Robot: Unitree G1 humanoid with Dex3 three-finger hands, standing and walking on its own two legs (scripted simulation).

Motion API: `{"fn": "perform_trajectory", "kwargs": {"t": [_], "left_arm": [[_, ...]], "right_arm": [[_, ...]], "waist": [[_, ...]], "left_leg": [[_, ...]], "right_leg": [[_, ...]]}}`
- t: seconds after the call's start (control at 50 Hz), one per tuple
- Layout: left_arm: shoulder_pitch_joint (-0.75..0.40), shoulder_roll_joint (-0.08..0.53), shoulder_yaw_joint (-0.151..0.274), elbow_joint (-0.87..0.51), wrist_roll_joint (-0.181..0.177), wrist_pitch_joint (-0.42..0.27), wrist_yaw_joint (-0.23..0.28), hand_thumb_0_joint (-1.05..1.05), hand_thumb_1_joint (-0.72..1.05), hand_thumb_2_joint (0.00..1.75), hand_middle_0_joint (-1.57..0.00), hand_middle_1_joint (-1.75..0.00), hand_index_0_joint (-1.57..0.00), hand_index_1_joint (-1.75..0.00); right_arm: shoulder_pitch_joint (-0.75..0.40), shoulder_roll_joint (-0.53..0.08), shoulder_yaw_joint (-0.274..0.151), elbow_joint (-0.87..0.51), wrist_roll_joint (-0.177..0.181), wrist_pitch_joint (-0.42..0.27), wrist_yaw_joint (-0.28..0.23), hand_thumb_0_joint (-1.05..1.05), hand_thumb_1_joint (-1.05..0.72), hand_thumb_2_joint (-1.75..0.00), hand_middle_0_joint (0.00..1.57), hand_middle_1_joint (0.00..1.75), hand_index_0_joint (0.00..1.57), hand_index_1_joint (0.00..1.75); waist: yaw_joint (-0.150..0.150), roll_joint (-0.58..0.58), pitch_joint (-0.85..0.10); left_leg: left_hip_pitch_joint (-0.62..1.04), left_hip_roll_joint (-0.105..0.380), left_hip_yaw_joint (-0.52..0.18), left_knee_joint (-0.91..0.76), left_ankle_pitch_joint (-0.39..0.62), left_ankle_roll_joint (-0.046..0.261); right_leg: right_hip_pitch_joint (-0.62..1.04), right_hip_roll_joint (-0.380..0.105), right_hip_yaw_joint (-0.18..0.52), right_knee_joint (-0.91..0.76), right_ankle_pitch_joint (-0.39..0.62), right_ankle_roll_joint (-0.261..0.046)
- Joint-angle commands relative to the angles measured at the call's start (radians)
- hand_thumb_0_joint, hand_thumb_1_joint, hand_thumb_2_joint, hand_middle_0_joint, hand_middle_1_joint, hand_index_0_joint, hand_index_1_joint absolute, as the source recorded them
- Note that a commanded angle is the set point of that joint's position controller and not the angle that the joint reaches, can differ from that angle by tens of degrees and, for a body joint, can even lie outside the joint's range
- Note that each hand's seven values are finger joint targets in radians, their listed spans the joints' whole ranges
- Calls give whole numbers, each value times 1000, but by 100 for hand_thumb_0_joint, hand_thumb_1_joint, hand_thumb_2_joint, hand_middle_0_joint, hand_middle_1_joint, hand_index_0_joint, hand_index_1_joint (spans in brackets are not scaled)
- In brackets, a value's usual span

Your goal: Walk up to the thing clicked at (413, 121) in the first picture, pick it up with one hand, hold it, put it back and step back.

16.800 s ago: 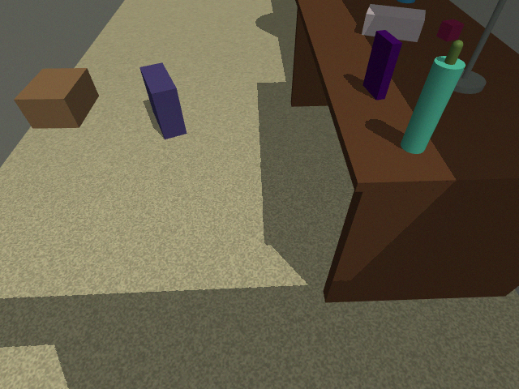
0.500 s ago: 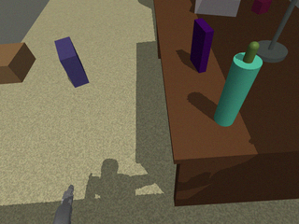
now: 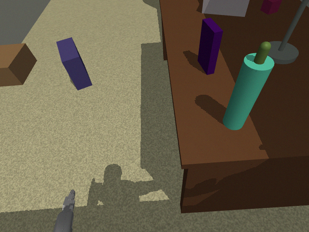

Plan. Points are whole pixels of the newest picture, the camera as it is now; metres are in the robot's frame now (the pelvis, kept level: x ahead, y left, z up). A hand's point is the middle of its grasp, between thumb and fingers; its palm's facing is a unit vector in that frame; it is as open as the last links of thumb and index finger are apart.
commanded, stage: approach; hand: right
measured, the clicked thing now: (246, 91) +0.47 -0.20 +0.10
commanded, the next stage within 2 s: close in in 0.38 s
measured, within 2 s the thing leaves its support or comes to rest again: neither
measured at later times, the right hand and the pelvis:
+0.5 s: hand (282, 117) +0.42 -0.29 +0.05, palm faces +0.10 +0.99 +0.04, open 17.5 cm; pelvis -0.01 +0.00 -0.02, yaw +1 degrees
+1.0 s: hand (251, 114) +0.44 -0.22 +0.03, palm faces +0.17 +0.99 +0.02, open 17.5 cm; pelvis -0.02 +0.00 -0.04, yaw +2 degrees
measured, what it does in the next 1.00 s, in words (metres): stands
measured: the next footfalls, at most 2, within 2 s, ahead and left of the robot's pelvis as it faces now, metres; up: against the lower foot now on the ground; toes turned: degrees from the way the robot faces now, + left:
none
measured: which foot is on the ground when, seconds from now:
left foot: down 0.00-1.00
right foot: down 0.00-1.00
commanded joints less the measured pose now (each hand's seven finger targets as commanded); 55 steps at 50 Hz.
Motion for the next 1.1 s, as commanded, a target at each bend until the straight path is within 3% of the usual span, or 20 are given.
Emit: {"fn": "perform_trajectory", "kwargs": {"t": [0.0, 0.12, 0.24, 0.34, 0.44, 0.52, 0.56, 0.6, 0.62, 0.64, 0.68, 0.72, 0.78, 0.8, 0.84, 0.9, 0.92, 0.94, 1.04, 1.08], "left_arm": [[-31, 146, 53, -106, 6, -44, 22, 0, -56, 5, -5, -5, -4, -5], [-80, 196, 111, -69, 13, -54, 30, 0, -56, 5, -5, -5, -4, -5], [-49, 166, 84, -165, 10, -62, 22, 0, -56, 5, -6, -5, -5, -6], [41, 106, 48, -168, 22, -46, -13, 0, -54, 4, -6, -5, -6, -5], [36, 176, 152, -264, 43, -33, -42, 0, -52, 3, -6, -6, -7, -5], [17, 147, 152, -335, 56, -15, -59, 0, -55, 4, -6, -6, -6, -6], [10, 149, 156, -374, 61, 0, -70, 0, -56, 5, -6, -6, -6, -6], [-31, 160, 159, -491, 59, 9, -75, 0, -55, 4, -6, -6, -6, -5], [-4, 133, 148, -490, 58, 18, -78, 0, -55, 4, -6, -6, -6, -5], [99, 183, 212, -405, 61, 36, -78, 0, -55, 4, -6, -6, -6, -5], [124, 108, 144, -397, 52, 60, -106, 0, -54, 4, -6, -6, -6, -5], [0, 135, 175, -510, 53, 54, -101, 0, -55, 4, -6, -5, -6, -5], [135, 97, 172, -421, 45, 71, -125, 0, -54, 4, -6, -6, -6, -5], [93, 85, 152, -444, 43, 68, -129, 0, -54, 3, -6, -6, -6, -5], [47, 158, 219, -529, 49, 66, -122, 0, -54, 4, -6, -5, -6, -5], [141, 123, 210, -504, 41, 72, -140, 0, -53, 3, -5, -6, -6, -5], [97, 103, 184, -523, 35, 68, -141, 0, -54, 4, -5, -6, -6, -5], [94, 137, 216, -528, 39, 71, -135, 0, -54, 4, -5, -5, -6, -5], [100, 97, 186, -522, 36, 71, -146, 0, -53, 4, -5, -6, -6, -5], [98, 121, 207, -528, 40, 77, -144, 0, -54, 4, -5, -5, -5, -5]], "right_arm": [[-372, -481, -89, -279, 31, -76, -14, 0, 56, -3, 5, 4, 5, 4], [-335, -319, 17, -172, 30, -53, -6, 0, 55, -4, 5, 4, 5, 4], [-339, -177, 92, -125, 46, -90, -12, 0, 55, -4, 5, 4, 6, 4], [-358, -147, 93, -158, 36, -153, -71, 0, 53, -5, 5, 4, 5, 4], [-427, -170, 39, -300, 9, -245, -171, 0, 53, -6, 4, 5, 4, 5], [-475, -111, 45, -315, -19, -279, -230, 0, 54, -4, 5, 4, 5, 4], [-398, 8, 98, -211, -36, -270, -260, 0, 56, -4, 4, 4, 5, 4], [-575, -102, 53, -439, -60, -298, -310, 0, 55, -4, 4, 4, 5, 4], [-551, -65, 76, -424, -70, -295, -328, 0, 54, -5, 4, 5, 4, 5], [-417, -15, 77, -286, -71, -271, -341, 0, 53, -4, 5, 4, 5, 4], [-294, 127, 144, -180, -68, -242, -361, 0, 55, -4, 4, 4, 4, 4], [-542, -26, 85, -435, -93, -285, -398, 0, 55, -4, 5, 5, 5, 5], [-290, 235, 200, -151, -84, -242, -397, 0, 53, -5, 4, 5, 4, 5], [-291, 242, 203, -150, -83, -247, -401, 0, 53, -4, 5, 5, 5, 5], [-556, 2, 94, -421, -103, -291, -434, 0, 55, -5, 4, 5, 4, 5], [-420, 234, 209, -272, -89, -259, -424, 0, 52, -5, 4, 5, 4, 5], [-392, 249, 214, -256, -89, -253, -430, 0, 53, -5, 4, 5, 4, 5], [-532, 130, 161, -393, -97, -276, -450, 0, 52, -5, 4, 5, 4, 5], [-451, 264, 232, -282, -104, -255, -470, 0, 50, -5, 4, 5, 4, 5], [-539, 187, 209, -394, -116, -273, -488, 0, 49, -5, 5, 5, 4, 5]], "waist": [[-31, -235, -332], [15, -182, -280], [58, -55, -329], [36, -139, -284], [32, -200, -429], [26, -213, -516], [30, -174, -509], [4, -261, -665], [6, -255, -665], [19, -216, -558], [26, -154, -375], [15, -208, -572], [63, -95, -285], [54, -68, -272], [36, -152, -488], [84, -76, -362], [64, -65, -374], [64, -109, -420], [63, -78, -380], [41, -148, -443]], "left_leg": [[92, -20, 2, -65, 245, 47], [11, -30, 10, -62, 202, 46], [21, -23, 1, -37, 273, 28], [-60, -19, -6, 5, 243, 34], [-100, -28, -8, 84, 259, 39], [-108, -35, -8, 131, 278, 40], [-99, -38, -4, 146, 277, 42], [-54, -40, -8, 148, 286, 45], [-40, -43, -4, 150, 299, 45], [-69, -51, 10, 148, 272, 47], [-88, -47, 8, 122, 234, 43], [-42, -41, -3, 137, 264, 43], [-141, -46, 9, 127, 172, 45], [-146, -43, 4, 123, 168, 41], [-98, -38, -8, 140, 186, 43], [-137, -43, 2, 132, 156, 39], [-130, -43, 1, 130, 160, 38], [-141, -41, -2, 139, 150, 40], [-138, -37, -8, 134, 128, 38], [-144, -39, -3, 147, 137, 43]], "right_leg": [[268, 28, -1, -96, 312, -16], [271, 12, 11, -103, 288, -14], [241, 24, 8, -52, 297, -32], [178, 30, -8, -25, 284, -22], [220, 20, -5, 58, 382, -7], [203, 12, 1, 117, 445, -5], [156, 12, 0, 117, 421, -4], [239, 8, -1, 125, 459, 1], [249, 8, -5, 129, 470, 2], [205, 7, -1, 110, 445, 6], [84, 13, -8, 79, 333, -2], [160, 6, -12, 96, 347, -2], [31, 7, -8, 72, 207, -10], [7, 6, -12, 76, 193, -16], [108, 4, -14, 92, 214, -14], [59, 8, -11, 84, 157, -18], [63, 9, -14, 83, 162, -20], [82, 6, -13, 86, 163, -16], [41, 12, -18, 93, 118, -20], [94, 8, -15, 85, 156, -9]]}}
